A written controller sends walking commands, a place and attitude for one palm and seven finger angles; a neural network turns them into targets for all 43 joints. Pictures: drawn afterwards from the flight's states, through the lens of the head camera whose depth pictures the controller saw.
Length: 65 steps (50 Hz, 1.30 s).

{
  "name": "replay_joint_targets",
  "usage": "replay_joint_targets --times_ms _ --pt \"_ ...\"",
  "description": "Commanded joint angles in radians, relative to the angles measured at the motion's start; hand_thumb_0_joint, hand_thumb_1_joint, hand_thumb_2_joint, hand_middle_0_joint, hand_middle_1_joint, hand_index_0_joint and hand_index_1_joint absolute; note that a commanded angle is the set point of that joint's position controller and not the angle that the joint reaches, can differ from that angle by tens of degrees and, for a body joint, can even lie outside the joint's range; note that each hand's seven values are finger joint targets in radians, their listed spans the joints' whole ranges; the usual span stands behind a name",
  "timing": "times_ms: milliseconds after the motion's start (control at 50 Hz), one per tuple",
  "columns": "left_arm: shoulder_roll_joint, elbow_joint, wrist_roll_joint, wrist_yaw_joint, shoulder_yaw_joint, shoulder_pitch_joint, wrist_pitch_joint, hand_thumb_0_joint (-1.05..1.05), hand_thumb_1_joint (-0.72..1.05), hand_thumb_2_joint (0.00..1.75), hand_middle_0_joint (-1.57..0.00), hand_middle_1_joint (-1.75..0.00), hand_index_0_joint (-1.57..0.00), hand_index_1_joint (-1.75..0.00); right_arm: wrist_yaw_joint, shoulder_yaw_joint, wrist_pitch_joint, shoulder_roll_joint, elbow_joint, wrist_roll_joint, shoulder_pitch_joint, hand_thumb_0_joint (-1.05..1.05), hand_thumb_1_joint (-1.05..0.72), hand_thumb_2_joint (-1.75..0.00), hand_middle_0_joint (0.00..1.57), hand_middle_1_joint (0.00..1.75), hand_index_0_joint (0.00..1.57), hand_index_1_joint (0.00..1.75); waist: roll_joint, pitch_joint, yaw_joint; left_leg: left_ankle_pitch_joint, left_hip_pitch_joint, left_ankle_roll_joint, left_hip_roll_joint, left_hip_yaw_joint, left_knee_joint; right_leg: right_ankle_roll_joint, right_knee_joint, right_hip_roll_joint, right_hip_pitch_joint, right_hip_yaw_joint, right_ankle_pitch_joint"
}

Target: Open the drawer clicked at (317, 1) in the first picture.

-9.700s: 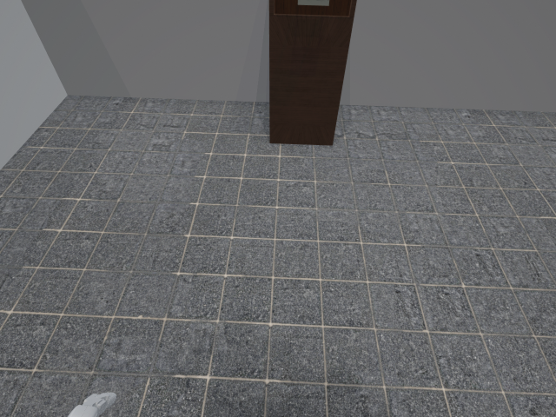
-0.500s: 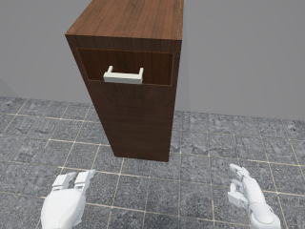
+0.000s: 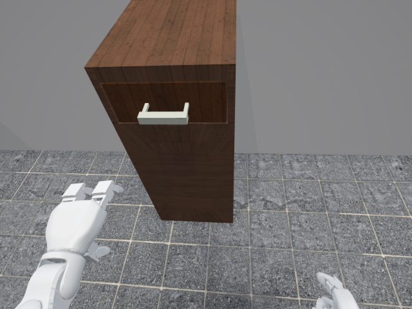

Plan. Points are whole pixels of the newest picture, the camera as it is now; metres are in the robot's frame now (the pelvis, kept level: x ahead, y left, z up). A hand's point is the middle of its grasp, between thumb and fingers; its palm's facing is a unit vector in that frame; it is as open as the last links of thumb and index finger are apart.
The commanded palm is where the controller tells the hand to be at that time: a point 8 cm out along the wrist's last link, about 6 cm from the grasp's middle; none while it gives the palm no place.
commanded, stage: raise the hand with hooked fingers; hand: left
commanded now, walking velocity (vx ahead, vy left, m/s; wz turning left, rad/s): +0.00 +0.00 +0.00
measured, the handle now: (164, 112) +0.58 +0.18 +0.03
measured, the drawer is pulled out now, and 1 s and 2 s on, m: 0.00 0.00 0.00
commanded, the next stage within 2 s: move the hooked fingers above the handle in 0.94 s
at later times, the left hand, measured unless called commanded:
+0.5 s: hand (64, 169) +0.30 +0.28 +0.14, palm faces +0.09 -0.04 -0.99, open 13.8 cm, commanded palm +0.27 +0.28 +0.19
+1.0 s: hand (65, 173) +0.30 +0.28 +0.14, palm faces +0.09 -0.07 -0.99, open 13.8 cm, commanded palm +0.26 +0.27 +0.20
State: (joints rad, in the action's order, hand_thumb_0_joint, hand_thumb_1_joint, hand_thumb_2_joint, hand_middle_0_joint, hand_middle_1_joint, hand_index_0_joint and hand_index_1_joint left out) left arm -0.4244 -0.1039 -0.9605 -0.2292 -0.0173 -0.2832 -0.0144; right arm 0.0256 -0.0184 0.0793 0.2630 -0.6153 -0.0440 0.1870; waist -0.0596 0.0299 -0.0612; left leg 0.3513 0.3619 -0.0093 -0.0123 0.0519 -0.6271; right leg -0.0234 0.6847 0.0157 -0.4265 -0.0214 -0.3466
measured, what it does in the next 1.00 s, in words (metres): stands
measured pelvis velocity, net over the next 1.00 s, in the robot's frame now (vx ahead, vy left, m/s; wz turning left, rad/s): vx -0.01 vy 0.02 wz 0.03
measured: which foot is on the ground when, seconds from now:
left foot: down 0.00-1.00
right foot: down 0.00-1.00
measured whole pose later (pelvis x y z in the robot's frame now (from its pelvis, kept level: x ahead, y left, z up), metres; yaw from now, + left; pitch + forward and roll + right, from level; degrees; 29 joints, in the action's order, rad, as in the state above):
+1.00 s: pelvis -0.01 +0.02 +0.02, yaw +2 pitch +1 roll +0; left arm -0.52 0.02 -0.88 -0.02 -0.01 0.13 -0.01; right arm 0.00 -0.02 0.12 0.27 -0.65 0.01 0.14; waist -0.09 -0.01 -0.10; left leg 0.23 0.20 0.02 0.02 0.03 -0.40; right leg 0.00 0.43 0.04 -0.24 -0.04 -0.21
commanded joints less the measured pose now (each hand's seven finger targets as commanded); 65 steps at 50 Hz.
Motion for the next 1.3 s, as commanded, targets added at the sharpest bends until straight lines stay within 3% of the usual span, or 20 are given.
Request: replay_joint_targets --times_ms 0,60,80,160,240,280,360,400,500,600,700,780,880,980,1020,1060,1080,1120,1200,1280 --pt "-0.208 -0.202 -0.011 -0.105 0.175 0.249 -0.047 0.00 -0.24 0.41 -0.28 -1.03 -0.28 -1.03 0.005 -0.035 -0.069 0.069 0.168 -0.002 -0.183 0.00 -0.90 -0.90 0.20 0.30 0.20 0.30 0.027 0.225 -0.017 -0.259 -0.061 0.039 0.052 -0.029 0.054 -0.011 -0.122 -0.001 0.148 0.053 0.277" --pt "-0.189 -0.150 -0.005 -0.098 0.133 0.329 -0.011 0.00 -0.31 0.38 -0.29 -1.08 -0.29 -1.08 0.003 -0.045 -0.062 0.076 0.152 0.014 -0.184 0.00 -0.90 -0.90 0.20 0.30 0.20 0.30 0.006 0.222 -0.006 -0.266 -0.093 0.036 0.044 -0.024 0.073 -0.011 -0.132 -0.006 0.132 0.022 0.259" --pt "-0.186 -0.135 0.001 -0.086 0.123 0.363 0.009 0.00 -0.34 0.37 -0.29 -1.10 -0.29 -1.10 0.002 -0.046 -0.058 0.079 0.151 0.021 -0.190 0.00 -0.90 -0.90 0.20 0.30 0.20 0.30 0.024 0.220 -0.001 -0.269 -0.097 0.035 0.041 -0.030 0.085 -0.012 -0.137 -0.010 0.138 0.016 0.244" --pt "-0.195 -0.140 0.009 -0.003 0.068 0.435 0.071 0.00 -0.43 0.33 -0.29 -1.15 -0.29 -1.15 0.006 -0.038 -0.044 0.083 0.156 0.035 -0.207 0.00 -0.90 -0.90 0.20 0.30 0.20 0.30 0.015 0.232 -0.018 -0.333 -0.142 0.033 0.036 -0.035 0.134 -0.012 -0.155 -0.010 0.204 0.001 0.286" --pt "-0.243 -0.122 0.016 0.084 0.084 0.491 0.100 0.00 -0.50 0.30 -0.30 -1.20 -0.30 -1.20 0.011 -0.020 -0.023 0.084 0.155 0.039 -0.216 0.00 -0.90 -0.90 0.20 0.30 0.20 0.30 0.044 0.209 -0.025 -0.387 -0.166 0.031 0.029 -0.040 0.176 -0.011 -0.183 -0.015 0.258 -0.007 0.318" --pt "-0.277 -0.125 0.013 0.115 0.111 0.533 0.102 0.00 -0.50 0.30 -0.30 -1.20 -0.30 -1.20 0.008 -0.012 -0.010 0.085 0.156 0.039 -0.219 0.00 -0.90 -0.90 0.20 0.30 0.20 0.30 0.043 0.204 -0.029 -0.431 -0.181 0.027 0.024 -0.045 0.190 -0.014 -0.197 -0.020 0.280 -0.010 0.336" --pt "-0.282 -0.103 0.024 0.163 0.105 0.616 0.098 0.00 -0.50 0.30 -0.30 -1.20 -0.30 -1.20 0.003 -0.002 0.006 0.079 0.149 0.043 -0.212 0.00 -0.90 -0.90 0.20 0.30 0.20 0.30 0.021 0.187 -0.024 -0.493 -0.214 0.020 0.018 -0.050 0.214 -0.015 -0.221 -0.023 0.295 -0.017 0.355" --pt "-0.297 -0.106 0.032 0.185 0.106 0.674 0.092 0.00 -0.50 0.30 -0.30 -1.20 -0.30 -1.20 -0.001 0.002 0.010 0.079 0.148 0.046 -0.211 0.00 -0.90 -0.90 0.20 0.30 0.20 0.30 -0.017 0.196 -0.023 -0.508 -0.236 0.016 0.016 -0.053 0.224 -0.017 -0.233 -0.022 0.305 -0.018 0.346" --pt "-0.303 -0.067 0.059 0.248 0.088 0.751 0.084 0.00 -0.50 0.30 -0.30 -1.20 -0.30 -1.20 -0.004 0.003 0.011 0.088 0.144 0.050 -0.201 0.00 -0.90 -0.90 0.20 0.30 0.20 0.30 0.000 0.207 -0.014 -0.485 -0.246 0.018 0.021 -0.051 0.243 -0.015 -0.263 -0.022 0.329 -0.020 0.343" --pt "-0.280 -0.045 0.083 0.303 0.085 0.661 0.050 0.00 -0.50 0.30 -0.30 -1.20 -0.30 -1.20 -0.016 -0.004 0.012 0.098 0.148 0.051 -0.184 0.00 -0.90 -0.90 0.20 0.30 0.20 0.30 0.048 0.207 -0.025 -0.507 -0.233 0.024 0.020 -0.043 0.250 -0.012 -0.274 -0.022 0.353 -0.022 0.375" --pt "-0.338 -0.168 0.088 0.271 0.155 0.682 -0.030 0.00 -0.50 0.30 -0.30 -1.20 -0.30 -1.20 -0.024 -0.012 -0.002 0.100 0.154 0.038 -0.177 0.00 -0.90 -0.90 0.20 0.30 0.20 0.30 0.002 0.259 -0.043 -0.542 -0.246 0.021 0.023 -0.056 0.248 -0.015 -0.268 -0.021 0.368 -0.017 0.390" --pt "-0.364 -0.153 0.094 0.202 0.216 0.681 -0.063 0.00 -0.50 0.30 -0.30 -1.20 -0.30 -1.20 -0.024 -0.022 -0.011 0.102 0.135 0.039 -0.167 0.00 -0.90 -0.90 0.20 0.30 0.20 0.30 0.002 0.246 -0.046 -0.512 -0.229 0.018 0.026 -0.053 0.246 -0.016 -0.272 -0.026 0.351 -0.017 0.375" --pt "-0.313 -0.053 0.088 0.158 0.174 0.677 -0.023 0.00 -0.50 0.30 -0.30 -1.20 -0.30 -1.20 -0.023 -0.025 -0.010 0.100 0.121 0.058 -0.181 0.00 -0.90 -0.90 0.20 0.30 0.20 0.30 0.026 0.205 -0.038 -0.399 -0.191 0.023 0.033 -0.032 0.259 -0.014 -0.288 -0.022 0.331 -0.009 0.308" --pt "-0.275 -0.072 0.073 0.187 0.092 0.698 0.021 0.00 -0.50 0.30 -0.30 -1.20 -0.30 -1.20 -0.017 -0.022 -0.008 0.102 0.135 0.061 -0.204 0.00 -0.90 -0.90 0.20 0.30 0.20 0.30 0.021 0.228 -0.024 -0.358 -0.209 0.031 0.037 -0.030 0.264 -0.010 -0.294 -0.020 0.334 -0.006 0.276" --pt "-0.294 -0.093 0.069 0.201 0.093 0.696 0.017 0.00 -0.50 0.30 -0.30 -1.20 -0.30 -1.20 -0.012 -0.020 -0.007 0.101 0.134 0.056 -0.201 0.00 -0.90 -0.90 0.20 0.30 0.20 0.30 0.021 0.236 -0.024 -0.361 -0.215 0.033 0.040 -0.028 0.267 -0.009 -0.294 -0.016 0.348 -0.008 0.284" --pt "-0.263 -0.046 0.066 0.211 0.055 0.753 0.015 0.00 -0.50 0.30 -0.30 -1.20 -0.30 -1.20 -0.002 -0.014 -0.009 0.099 0.127 0.055 -0.196 0.00 -0.90 -0.90 0.20 0.30 0.20 0.30 0.065 0.202 -0.007 -0.335 -0.202 0.036 0.041 -0.026 0.266 -0.005 -0.300 -0.016 0.318 -0.010 0.276" --pt "-0.274 -0.013 0.069 0.213 0.068 0.777 0.009 0.00 -0.50 0.30 -0.30 -1.20 -0.30 -1.20 0.000 -0.012 -0.011 0.101 0.119 0.059 -0.194 0.00 -0.90 -0.90 0.20 0.30 0.20 0.30 0.088 0.168 0.004 -0.311 -0.190 0.037 0.038 -0.029 0.267 -0.003 -0.313 -0.020 0.298 -0.009 0.249" --pt "-0.280 0.028 0.060 0.208 0.065 0.817 -0.009 0.00 -0.50 0.30 -0.30 -1.20 -0.30 -1.20 0.007 -0.011 -0.013 0.097 0.109 0.057 -0.179 0.00 -0.90 -0.90 0.20 0.30 0.20 0.30 0.085 0.161 -0.002 -0.295 -0.184 0.037 0.043 -0.026 0.272 -0.004 -0.313 -0.017 0.297 -0.010 0.233" --pt "-0.322 0.099 0.040 0.177 0.103 0.909 -0.030 0.00 -0.50 0.30 -0.30 -1.20 -0.30 -1.20 0.015 -0.011 -0.018 0.092 0.096 0.059 -0.168 0.00 -0.90 -0.90 0.20 0.30 0.20 0.30 0.072 0.211 -0.012 -0.300 -0.179 0.037 0.049 -0.021 0.261 -0.005 -0.306 -0.013 0.315 0.001 0.239" --pt "-0.285 0.180 0.030 0.155 0.063 0.992 -0.026 0.00 -0.50 0.30 -0.30 -1.20 -0.30 -1.20 0.015 -0.016 -0.020 0.090 0.090 0.064 -0.154 0.00 -0.90 -0.90 0.20 0.30 0.20 0.30 0.035 0.231 0.000 -0.306 -0.175 0.033 0.050 -0.011 0.249 -0.006 -0.300 -0.013 0.303 0.005 0.252"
